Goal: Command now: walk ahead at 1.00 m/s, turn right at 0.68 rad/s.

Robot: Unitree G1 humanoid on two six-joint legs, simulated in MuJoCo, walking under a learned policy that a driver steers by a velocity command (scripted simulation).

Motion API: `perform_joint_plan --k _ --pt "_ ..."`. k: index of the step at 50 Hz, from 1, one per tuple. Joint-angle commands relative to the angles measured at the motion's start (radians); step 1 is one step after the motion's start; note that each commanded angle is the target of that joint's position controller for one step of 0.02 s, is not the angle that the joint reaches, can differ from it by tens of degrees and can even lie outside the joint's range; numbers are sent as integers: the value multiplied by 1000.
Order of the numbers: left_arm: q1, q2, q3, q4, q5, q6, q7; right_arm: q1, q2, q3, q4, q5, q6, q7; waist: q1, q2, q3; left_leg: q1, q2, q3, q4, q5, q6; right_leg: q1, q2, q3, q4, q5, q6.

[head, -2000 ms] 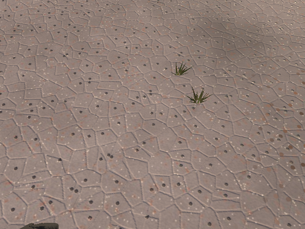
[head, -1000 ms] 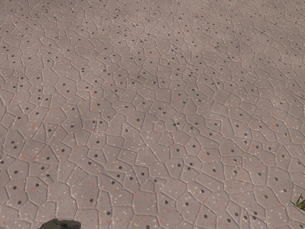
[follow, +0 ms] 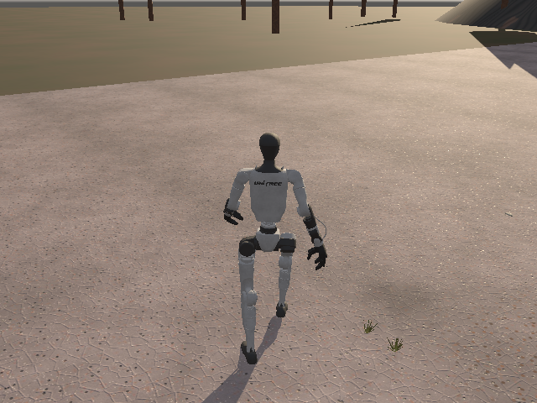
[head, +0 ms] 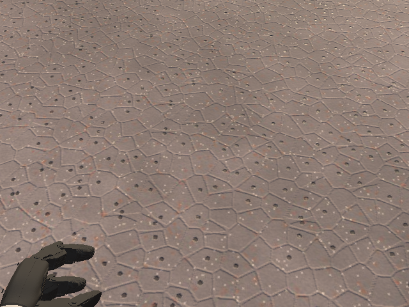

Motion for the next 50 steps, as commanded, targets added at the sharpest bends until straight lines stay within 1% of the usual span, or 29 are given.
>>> perform_joint_plan --k 1,3,4,5,6,7,9,10,12,14,16,21,23,24,26,27,28,29,30,31,32,35,39,43,45,47,48,49,50 --pt "8 -12 -25 -33 10 -15 -6 -64 -122 -5 -72 -3 -23 -8 105 100 86 -229 223 -12 -35 1198 78 333 106 -74 -142 21 -50" --pt "218 52 -2 44 20 -26 20 -79 -200 -16 -68 -5 6 -20 231 153 -28 -196 269 -32 240 1438 112 587 173 -29 -191 -112 -86" --pt "423 98 23 115 20 -28 40 -116 -214 -15 -76 -5 20 -24 329 160 -111 -258 270 -46 495 1401 133 807 166 29 -263 -143 -111" --pt "536 167 55 157 27 -24 65 -117 -183 -10 -81 -5 29 -19 359 110 -179 -433 195 -52 866 952 134 1033 82 144 -301 -236 -121" --pt "454 264 74 121 40 -26 82 42 -8 24 -127 27 26 -1 168 -215 -347 -767 31 -143 1340 -127 96 1305 -287 616 -326 -226 -171" --pt "482 240 79 93 23 -23 88 -55 -106 10 -160 50 18 -9 254 -45 -467 -879 -16 -358 1440 -45 121 1288 -344 815 -507 -346 -206" --pt "390 124 55 151 14 -52 99 -156 -77 13 -166 44 18 0 154 61 -68 -922 88 -330 1270 103 121 892 -272 562 -630 -311 -151" --pt "339 77 42 165 15 -71 96 -157 -50 15 -144 29 37 9 104 94 0 -859 125 -348 1193 122 122 754 -212 441 -666 -275 -103" --pt "337 14 25 178 4 -103 95 -76 -13 18 -94 10 83 27 45 52 31 -745 152 -358 1137 143 103 601 -189 316 -732 -231 -77" --pt "341 9 25 204 -14 -129 87 -135 9 14 -103 9 103 43 33 42 77 -815 167 -349 1065 198 99 586 -155 196 -799 -201 -37" --pt "369 -5 22 225 -14 -144 80 -266 25 17 -151 16 101 50 55 21 127 -883 161 -310 945 312 107 601 -108 50 -823 8 5" --pt "416 9 13 251 -26 -154 98 -444 45 34 -215 18 78 79 79 34 132 -799 84 -129 574 563 164 705 -70 -162 -834 424 71" --pt "440 55 17 254 -25 -146 120 -423 25 30 -206 15 76 85 59 3 74 -717 -11 -54 491 577 193 845 -85 -193 -738 841 103" --pt "435 95 26 246 -21 -132 134 -373 6 25 -197 16 78 84 25 -40 25 -646 -44 -43 477 528 205 892 -108 -191 -640 1019 116" --pt "362 156 45 216 -2 -92 153 -94 -75 -8 -124 17 89 70 -133 -94 -116 -360 -109 -60 514 366 243 874 -151 -170 -281 1228 115" --pt "300 168 52 192 10 -74 151 121 -130 -39 -61 13 93 53 -233 -73 -186 -144 -104 -140 488 253 288 753 -157 -139 31 1105 99" --pt "273 116 44 201 11 -70 126 155 -167 -65 -45 26 96 30 -235 55 -143 -45 -59 -240 407 195 335 574 -14 -145 448 354 92" --pt "291 -61 -6 126 28 -97 111 60 -232 -76 -48 20 107 23 -70 300 -72 69 79 -555 478 436 415 151 134 -44 806 -490 123" --pt "326 -39 -20 25 -3 -124 104 2 -281 -89 -96 6 113 19 -27 305 -275 236 230 -1022 182 62 583 -76 135 166 868 -482 127" --pt "258 25 -20 29 10 -146 103 -36 -203 -80 -119 2 110 10 -32 89 -162 122 254 -1100 12 -136 522 -117 66 208 751 -384 109" --pt "236 49 -15 35 8 -150 99 -77 -143 -66 -110 4 106 7 23 -36 -47 -58 227 -1018 -9 -116 464 -62 20 202 624 -309 112" --pt "243 18 -32 35 45 -85 97 -146 -107 -44 -119 19 64 0 125 -78 62 -436 92 -768 -29 86 412 124 -57 180 409 -322 170" --pt "42 -16 -55 -59 22 -64 78 -137 -131 -55 -135 27 33 9 68 4 108 -595 -24 -617 -69 284 365 250 -63 101 -9 -74 199" --pt "-51 -15 -56 -100 -7 -73 77 -71 -155 -76 -131 35 37 20 -22 83 37 -398 -11 -635 -2 556 297 317 10 86 -277 135 169" --pt "-30 13 -46 -102 -7 -80 84 -91 -165 -82 -142 30 40 12 -7 97 8 -321 5 -658 67 635 262 397 34 110 -379 108 155" --pt "160 96 -9 -49 -12 -86 104 -131 -214 -92 -155 18 38 10 91 94 -124 -262 0 -662 303 880 215 623 84 118 -379 -52 135" --pt "368 136 14 -1 -15 -90 119 -195 -235 -95 -167 13 33 15 223 84 -220 -333 -29 -637 538 872 194 839 59 115 -370 -120 125" --pt "597 201 43 38 7 -94 142 -229 -138 -67 -196 11 19 15 311 0 -346 -490 -74 -576 864 619 186 1084 -114 280 -353 -426 98" --pt "567 276 56 34 58 -94 140 -110 45 -19 -247 54 19 13 177 -321 -432 -805 -180 -465 1153 -165 159 1278 -418 812 -545 -710 29"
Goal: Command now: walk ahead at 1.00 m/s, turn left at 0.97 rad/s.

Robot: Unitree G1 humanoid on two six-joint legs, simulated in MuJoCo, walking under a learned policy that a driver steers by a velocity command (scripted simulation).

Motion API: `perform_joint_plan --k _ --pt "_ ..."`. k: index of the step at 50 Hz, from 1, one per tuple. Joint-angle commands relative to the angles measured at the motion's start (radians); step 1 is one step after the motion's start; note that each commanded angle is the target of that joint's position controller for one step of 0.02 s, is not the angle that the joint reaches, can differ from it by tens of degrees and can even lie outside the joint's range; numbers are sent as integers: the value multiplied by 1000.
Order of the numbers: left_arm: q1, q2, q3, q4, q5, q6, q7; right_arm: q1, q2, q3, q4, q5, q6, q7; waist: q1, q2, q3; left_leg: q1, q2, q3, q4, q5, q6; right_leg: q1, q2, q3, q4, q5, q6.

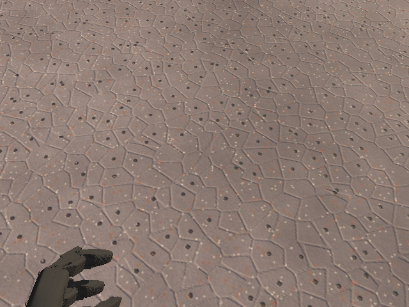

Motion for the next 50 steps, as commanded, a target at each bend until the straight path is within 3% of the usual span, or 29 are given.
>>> perform_joint_plan --k 1,2,3,4,6,8,11,14,16,19,21,22,23,24,25,26,27,30,34,38,39,40,41,42,43,44,45,47,50 --pt "391 303 128 44 23 10 21 -35 14 48 -170 13 -18 -7 174 -371 -402 -765 71 133 693 66 -4 919 -454 900 -336 -823 -171" --pt "294 190 106 28 11 15 17 -134 -52 35 -155 -14 -1 -4 181 -198 -230 -787 137 167 667 182 -8 758 -385 690 -331 -772 -159" --pt "276 137 94 47 7 19 11 -180 -63 31 -157 -27 8 11 172 -86 -139 -761 174 186 615 236 -18 637 -334 498 -311 -558 -144" --pt "305 118 88 79 9 18 10 -222 -49 32 -166 -36 19 28 170 -56 -86 -740 203 188 585 245 -25 560 -287 352 -318 -387 -121" --pt "367 76 76 148 -7 0 3 -248 11 51 -201 -42 46 54 139 -108 -25 -748 246 192 568 256 -36 485 -254 191 -342 -221 -97" --pt "381 68 76 177 -24 -20 -13 -294 37 65 -241 -40 63 64 118 -102 -1 -793 265 209 557 300 -40 462 -253 75 -373 -75 -85" --pt "353 97 80 189 -17 -40 -20 -376 40 80 -301 -33 69 73 86 -114 45 -781 273 243 441 448 -44 390 -234 -109 -422 118 -74" --pt "398 111 84 224 -16 -44 -15 -501 22 86 -324 -34 67 89 114 -43 121 -742 240 361 205 528 -19 425 -178 -257 -471 265 -45" --pt "445 143 89 242 -14 -39 -6 -549 40 95 -329 -33 59 100 123 -40 130 -641 188 450 57 528 23 480 -168 -333 -435 599 -16" --pt "474 226 109 240 -15 -4 23 -417 -1 79 -280 -31 54 81 29 -118 -1 -431 76 501 -1 416 73 614 -212 -344 -155 1207 -3" --pt "384 258 120 200 -9 28 25 -35 -85 30 -162 -27 44 51 -145 -131 -166 -4 41 413 -59 333 137 460 -248 -300 331 1195 -34" --pt "368 221 119 192 -2 34 8 40 -124 -3 -114 -16 43 21 -142 -25 -176 208 87 294 -140 288 167 229 -139 -296 686 455 -32" --pt "396 80 85 124 17 25 -6 -47 -223 -24 -133 -11 57 6 7 203 -151 342 284 -63 -87 511 237 -135 14 -249 1065 -419 1" --pt "338 127 83 11 -14 -1 -5 -12 -262 -35 -177 -35 72 1 -22 138 -354 526 405 -447 -327 249 394 -356 39 -24 1160 -380 12" --pt "245 154 77 -2 -13 -24 -7 -15 -218 -35 -169 -28 73 -10 -27 -12 -236 401 424 -504 -487 118 346 -402 -19 27 1049 -293 5" --pt "238 155 75 8 -14 -31 -8 -59 -167 -23 -150 -25 64 -16 36 -77 -78 210 393 -431 -529 150 305 -363 -55 22 927 -247 4" --pt "238 143 70 17 2 -21 -5 -86 -142 -14 -139 -20 47 -19 91 -111 -18 56 346 -353 -531 253 283 -286 -77 24 856 -266 16" --pt "265 115 63 20 30 43 -10 -138 -84 14 -144 -11 1 -20 175 -111 44 -271 243 -184 -560 346 257 -109 -127 16 638 -331 65" --pt "72 40 30 -50 -1 38 -36 -128 -84 9 -123 -9 -26 -6 121 -41 89 -436 129 -19 -584 561 168 89 -98 -58 211 113 42" --pt "45 57 36 -34 -1 18 -28 26 -84 7 -47 12 -22 -3 30 -1 15 -164 160 1 -443 990 68 177 15 -102 -8 302 -33" --pt "86 85 48 -20 6 13 -18 35 -98 5 -39 5 -20 -12 46 20 -18 -88 169 -15 -366 1098 38 214 49 -99 -36 262 -47" --pt "58 147 93 -54 -51 -28 -8 40 -43 14 -41 50 -3 -29 99 -16 -65 -48 195 -65 -212 1027 7 286 58 -49 -104 266 -43" --pt "210 167 104 -19 -57 -44 -4 -30 -87 12 -53 33 10 -33 209 18 -155 -33 184 -25 -51 1044 -32 415 27 -64 -138 407 -51" --pt "404 202 106 30 -38 -49 -1 -85 -28 28 -98 -5 14 -33 272 -16 -295 -201 127 26 262 711 -83 704 -127 50 0 724 -101" --pt "450 223 103 59 0 -48 -20 143 92 61 -85 12 6 -22 159 -361 -486 -517 -51 27 694 -180 -152 1047 -447 484 43 1028 -325" --pt "445 195 114 39 -18 -40 -28 164 -15 53 -66 35 13 -16 198 -281 -592 -598 13 -22 799 -107 -161 1062 -459 640 -37 701 -341" --pt "353 145 107 20 -26 -27 -21 20 -62 38 -91 48 27 -19 217 -183 -432 -635 78 35 764 -41 -171 916 -399 489 -92 562 -307" --pt "235 91 81 37 -35 -16 -17 -149 -48 38 -144 24 42 -29 166 -20 -156 -640 140 130 663 32 -176 556 -309 300 -168 612 -274" --pt "157 78 76 75 -29 -23 -29 -89 40 53 -138 22 67 -32 68 -69 -95 -478 200 162 403 54 -168 300 -220 116 -255 628 -258"
Over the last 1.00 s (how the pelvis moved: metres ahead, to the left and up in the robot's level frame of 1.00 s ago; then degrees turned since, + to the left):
0.94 0.12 -0.01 37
